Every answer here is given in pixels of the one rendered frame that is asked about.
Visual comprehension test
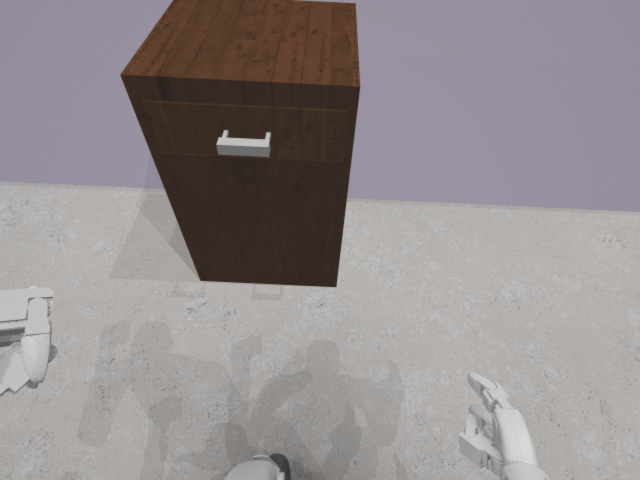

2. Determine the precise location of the cabinet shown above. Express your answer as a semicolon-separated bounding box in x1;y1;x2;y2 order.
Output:
120;0;360;287

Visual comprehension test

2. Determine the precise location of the robot left hand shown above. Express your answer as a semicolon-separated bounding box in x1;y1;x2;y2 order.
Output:
0;285;58;397

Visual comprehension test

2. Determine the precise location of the left robot shin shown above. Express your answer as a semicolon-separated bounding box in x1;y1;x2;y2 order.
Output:
251;455;279;468

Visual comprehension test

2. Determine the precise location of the left robot foot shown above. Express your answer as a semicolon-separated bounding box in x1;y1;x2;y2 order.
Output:
269;453;290;480

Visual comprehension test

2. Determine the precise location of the handle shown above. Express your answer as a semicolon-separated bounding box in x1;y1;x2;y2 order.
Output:
216;130;271;157

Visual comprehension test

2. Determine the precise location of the drawer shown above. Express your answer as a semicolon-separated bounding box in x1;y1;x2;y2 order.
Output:
142;100;346;161

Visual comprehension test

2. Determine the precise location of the robot right hand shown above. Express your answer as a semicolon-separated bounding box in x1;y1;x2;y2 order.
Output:
459;372;539;477

